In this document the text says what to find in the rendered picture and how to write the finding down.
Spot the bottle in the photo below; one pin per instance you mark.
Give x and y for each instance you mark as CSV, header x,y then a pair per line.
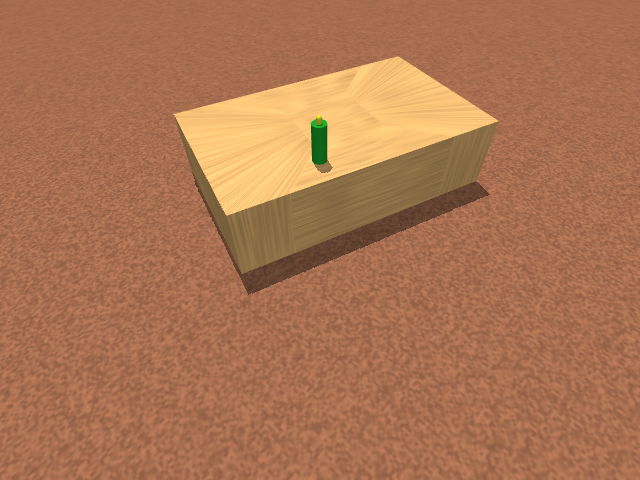
x,y
319,140

